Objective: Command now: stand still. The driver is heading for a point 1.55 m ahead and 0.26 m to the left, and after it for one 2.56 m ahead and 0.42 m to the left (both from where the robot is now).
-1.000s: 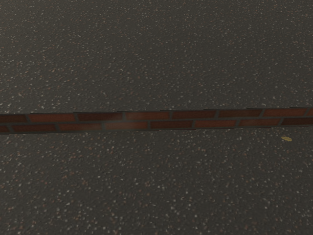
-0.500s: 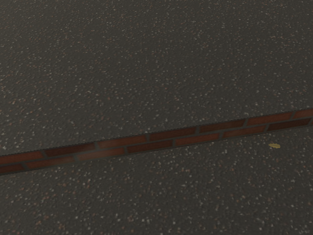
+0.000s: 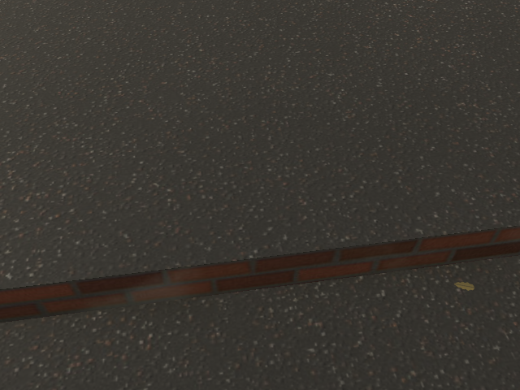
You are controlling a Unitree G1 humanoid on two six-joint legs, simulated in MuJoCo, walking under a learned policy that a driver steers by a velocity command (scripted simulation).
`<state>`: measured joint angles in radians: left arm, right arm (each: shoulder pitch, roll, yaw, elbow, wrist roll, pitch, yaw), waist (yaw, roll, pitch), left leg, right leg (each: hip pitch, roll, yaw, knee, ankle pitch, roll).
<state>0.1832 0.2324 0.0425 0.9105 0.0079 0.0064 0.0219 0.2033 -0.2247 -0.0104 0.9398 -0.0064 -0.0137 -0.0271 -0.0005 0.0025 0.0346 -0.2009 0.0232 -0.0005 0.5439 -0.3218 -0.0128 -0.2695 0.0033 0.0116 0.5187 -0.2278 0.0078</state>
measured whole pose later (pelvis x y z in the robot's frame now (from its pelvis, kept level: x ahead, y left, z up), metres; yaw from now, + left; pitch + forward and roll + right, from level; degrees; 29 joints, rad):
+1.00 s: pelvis +0.27 +0.02 -0.02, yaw +0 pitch +1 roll +0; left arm 0.44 0.25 0.04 1.10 0.00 -0.06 0.01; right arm -0.05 -0.25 -0.04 0.84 0.02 -0.11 0.04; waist 0.06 0.00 0.05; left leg -0.50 0.00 0.06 0.58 -0.11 0.07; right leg 0.04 -0.02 0.00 0.62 -0.51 0.00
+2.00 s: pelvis +0.61 +0.03 +0.00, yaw +1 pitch +0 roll -1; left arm 0.27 0.18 0.03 1.05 -0.01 0.03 0.04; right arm 0.32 -0.17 -0.02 1.14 0.01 -0.01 -0.03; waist 0.00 -0.01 0.02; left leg -0.18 0.02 0.00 0.51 -0.32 0.00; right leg -0.24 0.01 -0.03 0.48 -0.24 -0.03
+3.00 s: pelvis +1.04 -0.03 +0.17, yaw +17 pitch +5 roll +0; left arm 0.01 0.21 -0.04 0.58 -0.01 -0.11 0.01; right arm 0.42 -0.20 -0.01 0.87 0.03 -0.09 0.01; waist -0.06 -0.03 -0.05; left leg -0.16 -0.09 -0.15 0.38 -0.30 0.06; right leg -0.73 -0.06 0.06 0.72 -0.05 0.03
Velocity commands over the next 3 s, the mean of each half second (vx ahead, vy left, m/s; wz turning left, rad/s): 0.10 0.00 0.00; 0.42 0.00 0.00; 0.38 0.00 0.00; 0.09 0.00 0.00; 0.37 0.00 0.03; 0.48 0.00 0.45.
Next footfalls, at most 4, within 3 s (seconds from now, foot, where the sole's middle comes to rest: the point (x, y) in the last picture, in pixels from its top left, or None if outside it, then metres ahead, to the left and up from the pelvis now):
0.96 left None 0.43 0.12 -0.77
1.46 right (302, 334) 0.66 -0.09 -0.77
1.74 left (216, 350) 0.62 0.15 -0.77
2.32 right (311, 320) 0.70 -0.11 -0.77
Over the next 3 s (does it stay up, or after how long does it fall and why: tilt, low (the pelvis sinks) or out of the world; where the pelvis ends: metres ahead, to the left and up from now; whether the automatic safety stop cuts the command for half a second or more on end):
stays up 1.04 -0.03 0.17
